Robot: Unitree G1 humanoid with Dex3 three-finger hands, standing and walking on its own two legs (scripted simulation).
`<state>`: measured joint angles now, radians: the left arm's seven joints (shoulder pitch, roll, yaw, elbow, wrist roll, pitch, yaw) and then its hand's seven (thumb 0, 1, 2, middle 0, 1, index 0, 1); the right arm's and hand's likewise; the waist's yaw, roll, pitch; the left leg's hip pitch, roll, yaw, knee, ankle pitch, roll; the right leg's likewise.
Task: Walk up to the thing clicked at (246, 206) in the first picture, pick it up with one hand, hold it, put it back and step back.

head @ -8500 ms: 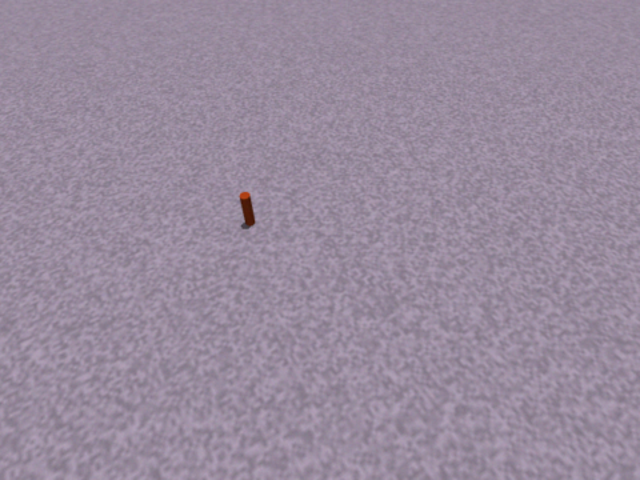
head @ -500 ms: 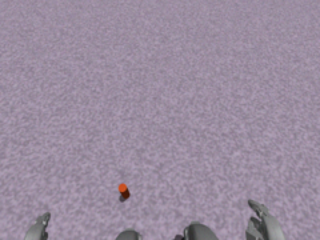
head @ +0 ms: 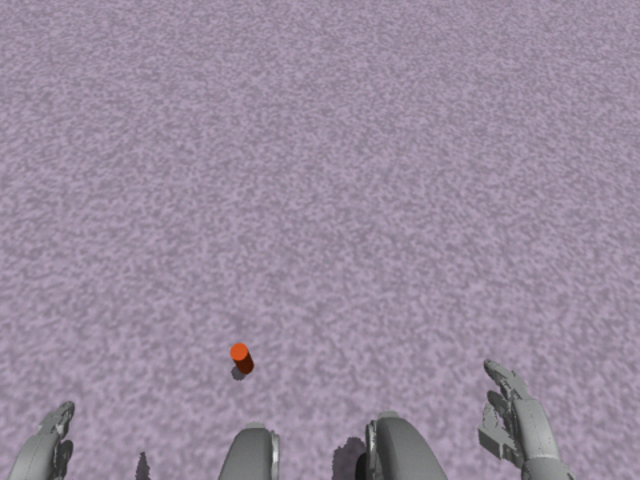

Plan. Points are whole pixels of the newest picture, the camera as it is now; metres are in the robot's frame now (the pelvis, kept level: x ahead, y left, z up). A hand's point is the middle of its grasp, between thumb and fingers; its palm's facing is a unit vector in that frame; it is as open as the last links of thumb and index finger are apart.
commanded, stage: go down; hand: left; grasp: from the side
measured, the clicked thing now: (242, 359) +0.40 +0.18 -0.59
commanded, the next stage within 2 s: approach in 1.92 s
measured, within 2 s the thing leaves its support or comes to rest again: neither
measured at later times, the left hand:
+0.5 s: hand (106, 392) +0.27 +0.33 -0.21, palm faces +0.13 -0.97 -0.21, open 17.4 cm
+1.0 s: hand (110, 370) +0.31 +0.36 -0.26, palm faces +0.10 -0.99 -0.14, open 17.3 cm
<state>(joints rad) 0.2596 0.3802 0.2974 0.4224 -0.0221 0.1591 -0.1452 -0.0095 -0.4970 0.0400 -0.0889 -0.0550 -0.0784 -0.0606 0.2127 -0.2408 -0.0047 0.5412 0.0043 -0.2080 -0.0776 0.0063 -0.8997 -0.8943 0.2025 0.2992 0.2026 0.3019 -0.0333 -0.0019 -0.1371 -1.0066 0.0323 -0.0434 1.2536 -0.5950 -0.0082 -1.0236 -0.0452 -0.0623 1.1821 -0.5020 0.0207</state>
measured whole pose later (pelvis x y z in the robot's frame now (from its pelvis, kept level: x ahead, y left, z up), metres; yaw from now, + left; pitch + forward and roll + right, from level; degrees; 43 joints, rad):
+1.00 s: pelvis -0.07 +0.00 -0.23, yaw -2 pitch +33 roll -5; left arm -0.47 0.73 0.70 0.98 -0.15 -0.37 -0.61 -0.02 -0.50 0.05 -0.06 -0.07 -0.05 -0.07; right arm 0.11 -0.35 0.05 0.66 -0.02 -0.18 -0.02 0.00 -0.91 -0.90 0.20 0.30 0.20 0.30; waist -0.08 -0.01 -0.13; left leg -1.96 0.00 -0.09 2.10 -0.73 -0.02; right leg -1.98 -0.07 -0.05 2.00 -0.61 0.01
